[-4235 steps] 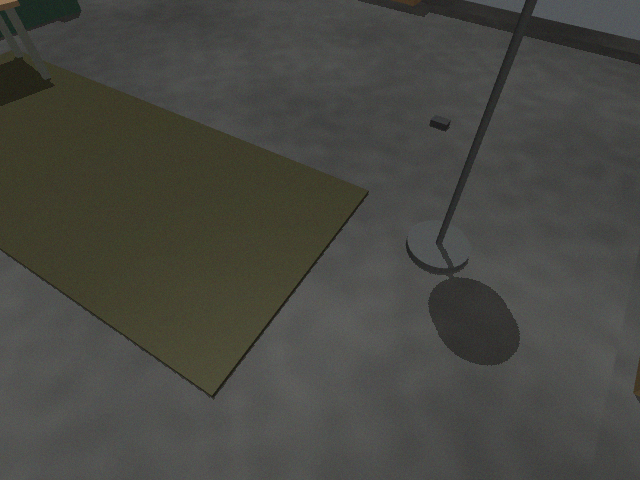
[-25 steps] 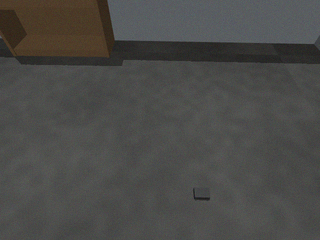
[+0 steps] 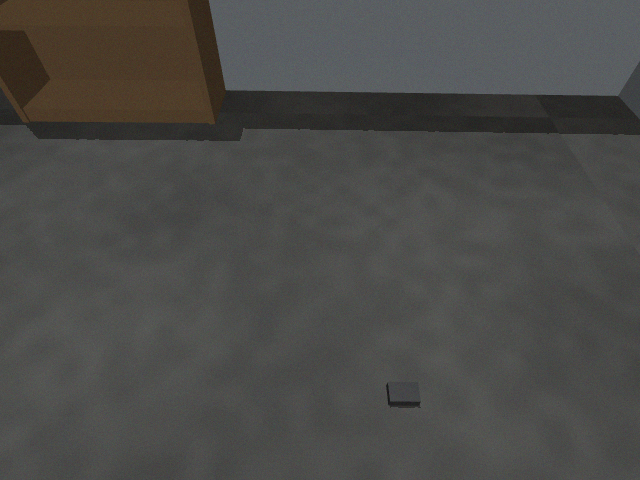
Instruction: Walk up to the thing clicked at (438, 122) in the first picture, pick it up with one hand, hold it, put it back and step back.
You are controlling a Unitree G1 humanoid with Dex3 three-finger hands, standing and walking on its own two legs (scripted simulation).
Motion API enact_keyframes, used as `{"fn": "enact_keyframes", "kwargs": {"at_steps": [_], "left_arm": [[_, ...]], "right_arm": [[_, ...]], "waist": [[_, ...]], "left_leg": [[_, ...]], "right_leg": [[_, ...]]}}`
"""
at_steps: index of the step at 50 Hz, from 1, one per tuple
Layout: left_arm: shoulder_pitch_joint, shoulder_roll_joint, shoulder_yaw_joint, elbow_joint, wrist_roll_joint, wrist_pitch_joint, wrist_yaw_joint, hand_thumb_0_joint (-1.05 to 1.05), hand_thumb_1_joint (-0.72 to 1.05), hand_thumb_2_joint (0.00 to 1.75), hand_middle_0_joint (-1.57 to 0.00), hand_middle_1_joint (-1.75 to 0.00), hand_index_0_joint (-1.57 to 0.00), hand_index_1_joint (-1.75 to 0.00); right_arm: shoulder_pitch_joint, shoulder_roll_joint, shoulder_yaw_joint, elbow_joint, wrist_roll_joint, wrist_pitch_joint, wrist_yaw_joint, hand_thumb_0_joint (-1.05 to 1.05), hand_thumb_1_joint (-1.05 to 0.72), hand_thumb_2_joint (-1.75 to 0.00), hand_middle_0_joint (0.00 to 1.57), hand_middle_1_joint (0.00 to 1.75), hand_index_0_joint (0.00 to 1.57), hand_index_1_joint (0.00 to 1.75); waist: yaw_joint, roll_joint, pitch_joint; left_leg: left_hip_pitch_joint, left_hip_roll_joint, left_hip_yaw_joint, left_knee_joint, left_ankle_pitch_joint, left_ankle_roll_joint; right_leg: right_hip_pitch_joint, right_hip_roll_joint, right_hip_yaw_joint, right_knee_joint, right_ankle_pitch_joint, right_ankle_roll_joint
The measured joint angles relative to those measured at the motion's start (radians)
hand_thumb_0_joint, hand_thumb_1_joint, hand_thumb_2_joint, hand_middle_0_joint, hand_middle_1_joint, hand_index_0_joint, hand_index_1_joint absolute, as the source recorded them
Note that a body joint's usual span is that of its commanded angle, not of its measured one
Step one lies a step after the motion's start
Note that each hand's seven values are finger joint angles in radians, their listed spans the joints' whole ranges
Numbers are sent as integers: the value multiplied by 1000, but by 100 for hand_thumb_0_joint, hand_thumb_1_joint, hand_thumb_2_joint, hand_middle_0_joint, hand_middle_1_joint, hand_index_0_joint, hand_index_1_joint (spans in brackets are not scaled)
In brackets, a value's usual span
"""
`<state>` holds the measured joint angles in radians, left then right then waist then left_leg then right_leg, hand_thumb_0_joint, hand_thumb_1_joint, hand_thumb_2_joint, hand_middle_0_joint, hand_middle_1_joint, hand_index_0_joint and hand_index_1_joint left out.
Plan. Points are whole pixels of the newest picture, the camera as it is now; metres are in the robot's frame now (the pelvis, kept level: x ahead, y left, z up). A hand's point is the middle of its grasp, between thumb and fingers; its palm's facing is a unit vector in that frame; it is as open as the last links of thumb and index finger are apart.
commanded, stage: walk up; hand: right
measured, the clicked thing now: (403, 393) +0.48 -0.25 -0.76
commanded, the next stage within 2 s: none
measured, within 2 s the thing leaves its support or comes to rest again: neither
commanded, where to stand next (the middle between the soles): +0.10 +0.00 m, yaw -1 degrees
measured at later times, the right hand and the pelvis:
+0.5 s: hand out of the picture +0.13 -0.26 -0.16, palm faces +0.00 +0.92 -0.39, open 7.3 cm; pelvis +0.06 +0.01 -0.01, yaw -1 degrees
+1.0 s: hand (518, 464) +0.17 -0.27 -0.16, palm faces -0.02 +0.94 -0.35, open 7.4 cm; pelvis +0.07 -0.01 -0.01, yaw -2 degrees
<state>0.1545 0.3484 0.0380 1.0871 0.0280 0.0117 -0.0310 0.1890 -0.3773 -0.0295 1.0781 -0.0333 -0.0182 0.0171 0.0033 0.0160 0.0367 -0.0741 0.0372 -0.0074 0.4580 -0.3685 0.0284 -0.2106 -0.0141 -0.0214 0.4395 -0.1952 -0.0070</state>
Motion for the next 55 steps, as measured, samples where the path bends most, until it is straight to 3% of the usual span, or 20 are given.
{"fn": "enact_keyframes", "kwargs": {"at_steps": [3,7,9,11,12,13,15,18,22,25,27,29,32,35,38,40,43,44,47,55], "left_arm": [[18,14,6,-13,2,11,-1,1,90,90,-21,-30,-20,-30],[28,34,12,-40,2,8,0,1,91,90,-21,-30,-20,-30],[25,38,13,-57,0,1,-1,1,91,90,-21,-30,-20,-30],[16,34,16,-74,1,-7,-1,1,91,90,-21,-30,-20,-30],[7,25,19,-79,2,-12,1,1,91,90,-21,-30,-20,-30],[-1,17,20,-87,2,-17,4,1,91,90,-20,-30,-20,-30],[-4,6,19,-108,-3,-27,8,1,91,90,-21,-30,-20,-30],[-1,-4,9,-123,-6,-22,14,1,91,90,-21,-30,-20,-30],[-23,-1,-5,-130,-3,-12,20,1,90,90,-21,-30,-20,-30],[-51,9,-5,-132,-19,8,20,1,90,90,-21,-30,-20,-30],[-60,16,0,-130,-33,26,22,1,90,90,-21,-30,-20,-30],[-62,19,5,-135,-33,40,22,1,91,90,-21,-30,-20,-30],[-71,31,9,-142,-40,42,22,1,91,90,-21,-30,-20,-30],[-71,38,9,-143,-40,32,24,1,91,90,-21,-30,-20,-30],[-63,39,13,-127,-27,15,27,1,91,90,-21,-30,-20,-30],[-63,17,12,-107,-17,11,29,1,91,90,-21,-30,-20,-30],[-45,0,-1,-92,-19,9,24,1,91,90,-21,-30,-20,-30],[-40,-4,-5,-87,-21,10,23,1,91,90,-21,-30,-20,-30],[-49,2,-9,-82,-33,13,28,1,90,90,-21,-30,-20,-30],[-79,3,-22,-55,-35,4,30,1,90,90,-21,-30,-20,-30]], "right_arm": [[35,5,-9,-13,-5,-19,-4,1,-91,-90,20,30,21,30],[87,19,-12,-28,-9,-18,-7,1,-91,-90,20,30,21,30],[98,18,-11,-38,-5,-14,-11,1,-91,-90,20,30,21,30],[99,8,-9,-51,5,-6,-14,1,-91,-90,20,30,21,30],[92,2,-10,-53,12,1,-16,1,-91,-90,20,30,21,30],[80,0,-10,-54,22,9,-20,1,-91,-90,20,30,21,30],[57,0,-6,-64,32,21,-25,1,-91,-90,20,30,21,30],[34,-5,2,-91,36,19,-22,1,-91,-90,20,30,21,30],[5,-11,3,-106,37,4,-18,1,-91,-90,20,30,21,30],[-11,-4,-1,-93,29,-9,-30,1,-91,-90,20,30,21,30],[-17,16,3,-81,18,-8,-32,0,-91,-90,20,30,21,30],[-18,25,10,-87,8,-6,-28,1,-91,-90,20,30,21,30],[-30,34,11,-107,6,-9,-29,1,-91,-89,20,30,21,30],[-54,27,12,-126,3,-12,-32,1,-91,-89,20,30,21,30],[-86,12,14,-140,16,1,-31,1,-90,-89,20,30,21,30],[-110,-2,8,-138,30,17,-32,1,-91,-90,20,30,21,30],[-115,-12,8,-122,33,32,-28,1,-91,-90,20,30,21,30],[-114,-17,8,-114,32,31,-25,1,-91,-90,20,30,21,30],[-112,-11,10,-93,31,23,-23,1,-91,-90,20,30,21,30],[-137,5,25,-52,33,32,-14,1,-91,-90,20,30,21,30]], "waist": [[-5,-33,7],[-22,-58,25],[-19,-59,47],[-20,-45,74],[-23,-25,90],[-24,-15,103],[-13,-19,115],[-13,-18,105],[-10,-6,98],[-10,-22,106],[-1,-58,94],[-10,-55,78],[-11,-53,86],[-7,-46,103],[4,-33,122],[-10,10,145],[-2,15,128],[-3,20,119],[6,1,112],[5,-6,83]], "left_leg": [[22,-25,13,-31,34,-35],[52,-30,11,-59,25,-36],[67,-25,19,-58,13,-44],[65,-12,21,-14,-21,-53],[45,3,17,44,-35,-52],[6,7,7,133,-26,-45],[-74,-26,-17,309,-121,-26],[-165,-41,-22,410,-193,1],[-187,-10,-16,246,-95,-7],[-147,-15,2,91,111,-28],[-138,-32,21,88,102,-39],[-152,-20,10,92,90,-35],[-163,-2,1,75,99,-36],[-183,10,5,78,101,-48],[-215,28,16,142,68,-67],[-225,46,-12,178,65,-52],[-200,16,-17,159,-4,-18],[-183,14,-15,128,60,-14],[-160,-1,-10,100,80,-60],[-123,10,-13,42,114,-75]], "right_leg": [[-36,-17,30,92,-77,-4],[-86,-4,34,210,-210,-8],[-91,-7,22,179,-191,-17],[-70,-1,9,115,-25,-19],[-57,11,0,105,-4,-15],[-47,16,-5,99,-16,-15],[-32,9,8,87,-34,-21],[-10,-3,16,53,-33,-21],[-4,-1,11,70,-54,-3],[-17,-15,11,156,-112,14],[-33,-26,40,204,-156,12],[-67,8,55,319,-273,5],[-91,38,76,418,-348,-5],[-71,24,79,334,-325,-4],[-4,9,70,114,-124,6],[14,30,48,105,-120,15],[10,15,56,120,-143,15],[9,14,54,125,-149,17],[8,-4,57,151,-164,20],[50,5,53,79,-115,18]]}}
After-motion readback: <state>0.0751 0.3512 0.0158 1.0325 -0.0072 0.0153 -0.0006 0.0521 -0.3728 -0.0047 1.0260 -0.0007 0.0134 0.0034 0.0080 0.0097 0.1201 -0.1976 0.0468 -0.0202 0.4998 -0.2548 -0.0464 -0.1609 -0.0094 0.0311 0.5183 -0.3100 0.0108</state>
